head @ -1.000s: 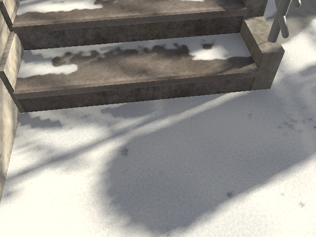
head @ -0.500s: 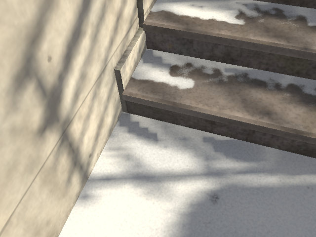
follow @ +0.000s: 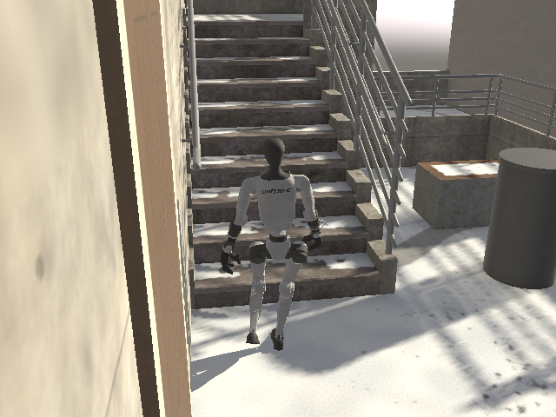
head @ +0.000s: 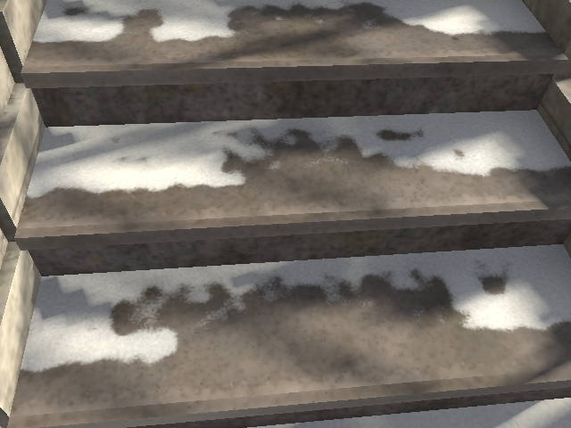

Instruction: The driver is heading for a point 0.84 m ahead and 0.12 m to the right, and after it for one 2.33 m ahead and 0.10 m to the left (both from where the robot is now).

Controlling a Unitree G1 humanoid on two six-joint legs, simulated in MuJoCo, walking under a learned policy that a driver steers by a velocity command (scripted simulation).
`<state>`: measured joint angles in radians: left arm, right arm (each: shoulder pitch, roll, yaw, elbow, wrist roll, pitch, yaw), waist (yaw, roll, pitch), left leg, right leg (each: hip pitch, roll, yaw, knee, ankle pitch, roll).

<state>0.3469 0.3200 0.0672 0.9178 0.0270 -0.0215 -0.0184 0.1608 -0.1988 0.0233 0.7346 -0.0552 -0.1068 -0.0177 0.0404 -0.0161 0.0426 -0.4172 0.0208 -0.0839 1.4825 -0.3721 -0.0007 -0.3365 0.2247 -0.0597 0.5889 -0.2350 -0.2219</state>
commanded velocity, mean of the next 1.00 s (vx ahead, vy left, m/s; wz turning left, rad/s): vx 0.84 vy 0.10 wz -0.59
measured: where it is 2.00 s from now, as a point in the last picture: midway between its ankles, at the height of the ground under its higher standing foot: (416, 35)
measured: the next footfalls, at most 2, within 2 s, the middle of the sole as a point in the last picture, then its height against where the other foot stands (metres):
left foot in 0.26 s outside the picture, level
right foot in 0.58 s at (354, 347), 0.17 m higher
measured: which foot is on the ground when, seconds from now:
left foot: up 0.00-0.24, down 0.26-0.58, up 0.60-0.94, down 0.96-1.00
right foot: down 0.00-0.26, up 0.28-0.56, down 0.58-0.96, up 0.98-1.00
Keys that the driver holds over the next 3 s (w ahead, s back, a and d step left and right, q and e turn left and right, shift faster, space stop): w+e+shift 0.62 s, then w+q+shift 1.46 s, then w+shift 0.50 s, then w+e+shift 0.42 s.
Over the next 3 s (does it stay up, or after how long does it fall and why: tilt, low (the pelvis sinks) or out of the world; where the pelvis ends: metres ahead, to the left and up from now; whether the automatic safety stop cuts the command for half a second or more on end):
stays up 2.00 0.15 0.87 its command is cut before an obstacle after 0.6 s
